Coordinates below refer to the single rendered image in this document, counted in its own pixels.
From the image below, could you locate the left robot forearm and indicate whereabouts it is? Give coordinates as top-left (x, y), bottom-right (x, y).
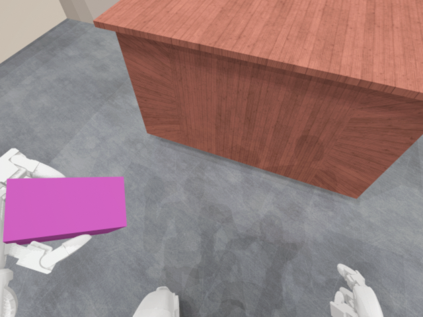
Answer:
top-left (0, 268), bottom-right (18, 317)

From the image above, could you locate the table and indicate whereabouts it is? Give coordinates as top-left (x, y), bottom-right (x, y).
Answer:
top-left (93, 0), bottom-right (423, 199)

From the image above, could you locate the robot right hand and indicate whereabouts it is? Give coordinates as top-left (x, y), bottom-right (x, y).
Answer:
top-left (330, 264), bottom-right (383, 317)

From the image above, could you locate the sponge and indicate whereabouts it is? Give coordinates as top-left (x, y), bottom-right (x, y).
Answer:
top-left (3, 176), bottom-right (127, 245)

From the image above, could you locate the left robot thigh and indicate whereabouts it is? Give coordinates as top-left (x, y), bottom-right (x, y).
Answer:
top-left (133, 290), bottom-right (179, 317)

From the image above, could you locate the robot left hand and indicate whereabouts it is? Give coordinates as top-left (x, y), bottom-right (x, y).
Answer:
top-left (0, 149), bottom-right (92, 274)

